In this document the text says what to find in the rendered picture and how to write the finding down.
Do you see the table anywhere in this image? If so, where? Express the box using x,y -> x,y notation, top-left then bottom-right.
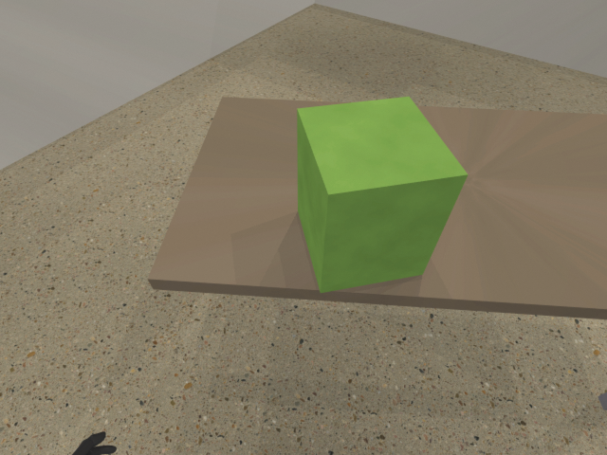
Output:
147,97 -> 607,410

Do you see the robot left hand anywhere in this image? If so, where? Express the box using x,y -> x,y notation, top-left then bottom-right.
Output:
72,431 -> 117,455

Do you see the carton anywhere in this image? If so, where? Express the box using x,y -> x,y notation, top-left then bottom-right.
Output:
297,97 -> 468,293

